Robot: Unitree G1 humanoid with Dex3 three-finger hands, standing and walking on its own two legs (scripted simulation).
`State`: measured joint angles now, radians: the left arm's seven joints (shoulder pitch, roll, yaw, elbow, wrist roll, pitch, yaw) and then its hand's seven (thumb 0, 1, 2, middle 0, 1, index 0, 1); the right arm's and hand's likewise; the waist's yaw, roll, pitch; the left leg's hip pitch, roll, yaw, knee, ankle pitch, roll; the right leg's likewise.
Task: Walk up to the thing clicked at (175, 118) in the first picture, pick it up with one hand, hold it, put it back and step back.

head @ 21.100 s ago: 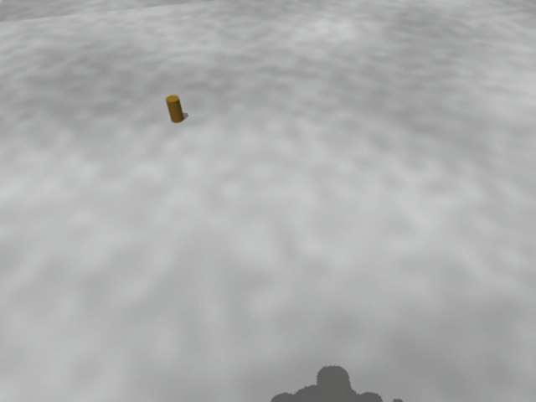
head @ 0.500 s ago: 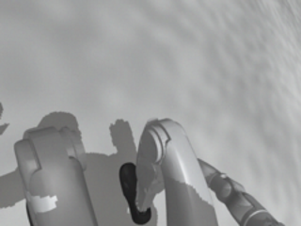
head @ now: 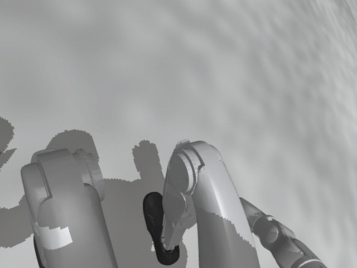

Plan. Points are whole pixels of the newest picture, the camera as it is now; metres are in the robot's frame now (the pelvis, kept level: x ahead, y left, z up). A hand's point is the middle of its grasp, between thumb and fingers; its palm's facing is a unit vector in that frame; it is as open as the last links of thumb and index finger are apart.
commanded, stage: settle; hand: left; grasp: from the side
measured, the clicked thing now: out of the picture +0.35 +0.33 -0.18
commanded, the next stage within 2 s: lift in 1.44 s
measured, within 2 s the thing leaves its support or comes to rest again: neither
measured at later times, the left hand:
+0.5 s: hand out of the picture +0.31 +0.34 -0.04, palm faces +0.48 -0.88 -0.03, open 11.4 cm
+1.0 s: hand out of the picture +0.32 +0.33 +0.03, palm faces +0.47 -0.88 -0.06, open 11.4 cm
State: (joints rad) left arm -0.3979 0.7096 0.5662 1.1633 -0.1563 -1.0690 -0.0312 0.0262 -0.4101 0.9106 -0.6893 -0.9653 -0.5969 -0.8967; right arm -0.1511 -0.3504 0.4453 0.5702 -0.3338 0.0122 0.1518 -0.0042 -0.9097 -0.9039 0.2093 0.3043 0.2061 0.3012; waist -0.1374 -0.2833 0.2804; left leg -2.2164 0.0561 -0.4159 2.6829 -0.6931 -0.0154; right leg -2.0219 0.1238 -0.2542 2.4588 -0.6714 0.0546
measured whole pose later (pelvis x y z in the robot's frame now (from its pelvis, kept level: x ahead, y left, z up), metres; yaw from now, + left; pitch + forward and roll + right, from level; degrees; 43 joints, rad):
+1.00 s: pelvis +0.02 -0.03 +0.07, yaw +10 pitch +29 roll -6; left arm -0.33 0.38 0.48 0.67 -0.23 -0.64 -0.23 0.03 -0.46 0.97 -0.72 -0.96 -0.62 -0.90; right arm -0.01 -0.30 0.04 0.68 -0.08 0.03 0.07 0.00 -0.89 -0.90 0.21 0.30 0.20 0.30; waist -0.03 -0.04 -0.07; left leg -2.22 0.07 -0.17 2.36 -0.66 -0.04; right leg -2.11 0.03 -0.10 2.33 -0.72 0.00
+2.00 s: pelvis +0.02 -0.03 +0.15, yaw +13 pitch +32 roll -4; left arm -0.27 0.30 0.39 0.50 -0.24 -0.53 -0.22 0.04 -0.51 1.01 -0.71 -1.00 -0.62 -0.94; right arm 0.06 -0.27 -0.01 0.67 -0.02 -0.01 0.02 0.00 -0.93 -0.90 0.21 0.30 0.20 0.30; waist -0.01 0.00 -0.16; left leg -2.01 0.07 -0.10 2.09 -0.64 -0.03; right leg -1.93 0.01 -0.05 2.08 -0.71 0.00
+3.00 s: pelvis +0.08 +0.00 +0.40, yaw +17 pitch +16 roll -3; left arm -0.06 0.20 0.16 0.27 -0.16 -0.32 0.00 0.04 -0.51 1.01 -0.71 -1.00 -0.62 -0.94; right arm 0.22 -0.22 0.01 0.63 0.02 -0.05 -0.03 0.01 -0.91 -0.90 0.20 0.30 0.20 0.30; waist -0.02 0.03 -0.12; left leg -0.99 0.05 -0.03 1.21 -0.50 -0.01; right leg -0.91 -0.01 -0.04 1.17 -0.55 0.02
